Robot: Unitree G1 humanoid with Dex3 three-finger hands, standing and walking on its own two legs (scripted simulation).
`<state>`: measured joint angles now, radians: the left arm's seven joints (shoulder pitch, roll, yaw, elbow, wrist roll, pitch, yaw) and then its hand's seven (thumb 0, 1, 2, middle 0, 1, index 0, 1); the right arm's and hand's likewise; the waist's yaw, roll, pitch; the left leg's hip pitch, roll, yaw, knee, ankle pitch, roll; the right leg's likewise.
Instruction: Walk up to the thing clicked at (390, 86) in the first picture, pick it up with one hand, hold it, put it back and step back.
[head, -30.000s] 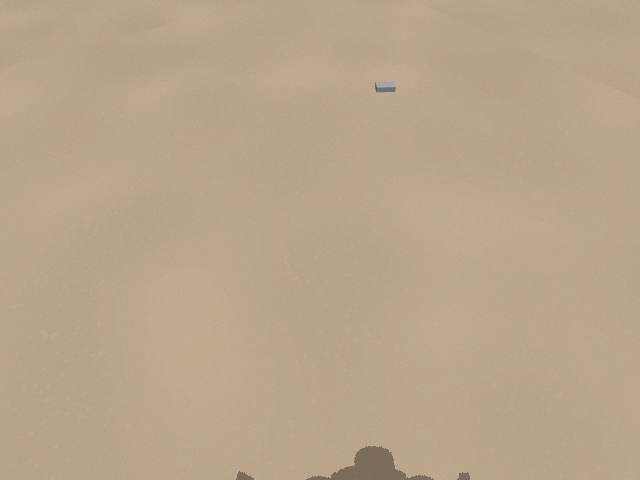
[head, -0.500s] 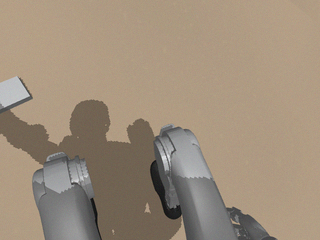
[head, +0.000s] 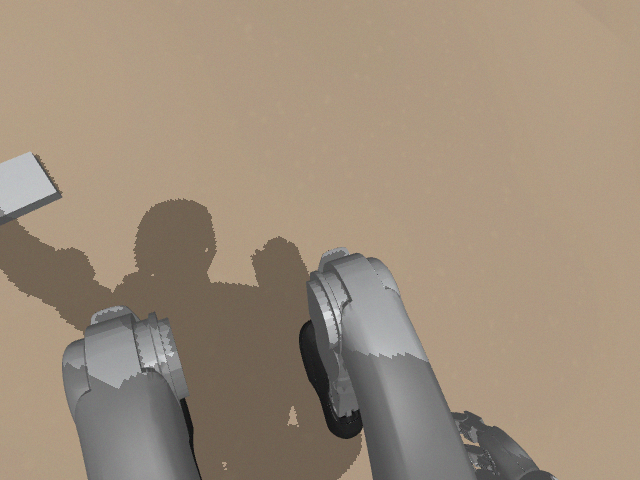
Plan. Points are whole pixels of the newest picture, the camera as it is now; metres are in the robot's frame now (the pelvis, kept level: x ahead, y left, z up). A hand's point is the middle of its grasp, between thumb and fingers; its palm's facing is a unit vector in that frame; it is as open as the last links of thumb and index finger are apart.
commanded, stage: rise first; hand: left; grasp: from above
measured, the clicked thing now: (5, 192) +0.50 +0.32 -0.31
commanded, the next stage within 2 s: none
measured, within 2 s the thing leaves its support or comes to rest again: neither
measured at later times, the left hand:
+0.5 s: hand out of the picture +0.46 +0.37 -0.18, palm faces -0.38 -0.17 -0.91, open 13.4 cm
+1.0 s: hand out of the picture +0.46 +0.36 -0.18, palm faces -0.39 -0.17 -0.91, open 13.3 cm
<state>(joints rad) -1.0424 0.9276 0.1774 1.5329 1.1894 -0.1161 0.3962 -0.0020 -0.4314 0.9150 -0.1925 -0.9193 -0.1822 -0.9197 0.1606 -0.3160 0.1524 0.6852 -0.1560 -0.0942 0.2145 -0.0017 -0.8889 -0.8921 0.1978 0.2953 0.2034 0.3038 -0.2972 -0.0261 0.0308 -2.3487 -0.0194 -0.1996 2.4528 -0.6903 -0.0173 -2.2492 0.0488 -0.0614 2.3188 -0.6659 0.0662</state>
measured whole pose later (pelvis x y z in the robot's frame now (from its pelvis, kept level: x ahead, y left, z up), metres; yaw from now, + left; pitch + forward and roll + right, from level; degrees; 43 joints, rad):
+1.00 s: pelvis +0.00 +0.00 +0.00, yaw +0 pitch +32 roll -12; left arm -1.04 0.94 0.18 1.55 1.20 -0.14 0.41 0.00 -0.37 0.86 -0.23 -0.88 -0.22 -0.88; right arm 0.16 -0.32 0.16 0.69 -0.17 -0.12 0.23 0.00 -0.88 -0.89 0.20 0.30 0.20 0.30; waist -0.30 -0.03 0.04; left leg -2.35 -0.02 -0.21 2.47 -0.69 -0.02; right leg -2.25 0.05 -0.07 2.33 -0.66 0.08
